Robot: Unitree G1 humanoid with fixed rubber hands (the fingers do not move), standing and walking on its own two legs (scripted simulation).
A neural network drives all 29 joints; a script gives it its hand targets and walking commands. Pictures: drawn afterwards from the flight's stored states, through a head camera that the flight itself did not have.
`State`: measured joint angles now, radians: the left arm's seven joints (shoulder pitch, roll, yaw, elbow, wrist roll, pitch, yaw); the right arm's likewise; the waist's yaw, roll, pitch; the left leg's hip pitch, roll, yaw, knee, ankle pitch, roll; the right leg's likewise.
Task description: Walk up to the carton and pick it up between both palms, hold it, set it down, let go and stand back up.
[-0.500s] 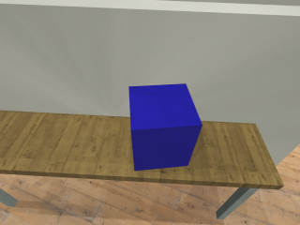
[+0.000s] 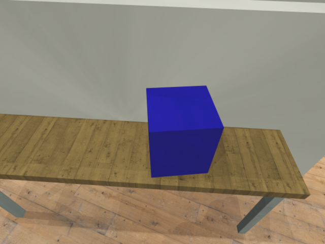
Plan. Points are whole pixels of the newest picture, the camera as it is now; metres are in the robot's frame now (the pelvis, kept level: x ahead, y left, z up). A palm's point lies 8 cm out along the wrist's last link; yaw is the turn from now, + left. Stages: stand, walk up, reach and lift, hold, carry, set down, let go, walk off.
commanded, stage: stand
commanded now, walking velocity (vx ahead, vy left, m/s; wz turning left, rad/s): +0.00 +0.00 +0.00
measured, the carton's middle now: (178, 132) +0.49 -0.04 -0.05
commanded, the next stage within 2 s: none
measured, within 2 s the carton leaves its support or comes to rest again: neither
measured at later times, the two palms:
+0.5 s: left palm out of the picture +0.04 +0.23 -0.13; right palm out of the picture +0.06 -0.26 -0.12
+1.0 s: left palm out of the picture +0.07 +0.22 -0.13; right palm out of the picture +0.07 -0.25 -0.13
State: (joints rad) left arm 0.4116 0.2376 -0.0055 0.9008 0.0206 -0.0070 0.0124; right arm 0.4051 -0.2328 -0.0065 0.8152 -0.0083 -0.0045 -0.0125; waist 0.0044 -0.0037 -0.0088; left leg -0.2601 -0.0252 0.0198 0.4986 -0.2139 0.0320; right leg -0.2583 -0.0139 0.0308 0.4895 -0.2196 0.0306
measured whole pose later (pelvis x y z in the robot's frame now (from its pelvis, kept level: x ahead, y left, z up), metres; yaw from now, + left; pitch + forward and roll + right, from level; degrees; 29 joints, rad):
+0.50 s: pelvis +0.03 -0.01 +0.00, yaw +1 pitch -1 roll +0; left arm 0.38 0.21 -0.02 0.93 0.01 -0.01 0.03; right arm 0.39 -0.21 -0.01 0.87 -0.01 -0.01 -0.03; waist 0.00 0.00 -0.02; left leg -0.23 -0.01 0.00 0.48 -0.23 0.01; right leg -0.22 0.00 0.03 0.47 -0.23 0.01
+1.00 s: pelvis +0.05 -0.02 +0.00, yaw +1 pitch -2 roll +0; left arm 0.32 0.21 -0.03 0.97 0.00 -0.01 0.04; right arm 0.35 -0.19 0.01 0.94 0.00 -0.01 -0.04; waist -0.01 -0.01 0.01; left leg -0.17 -0.01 -0.01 0.46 -0.25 0.01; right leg -0.15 0.01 0.02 0.44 -0.24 0.01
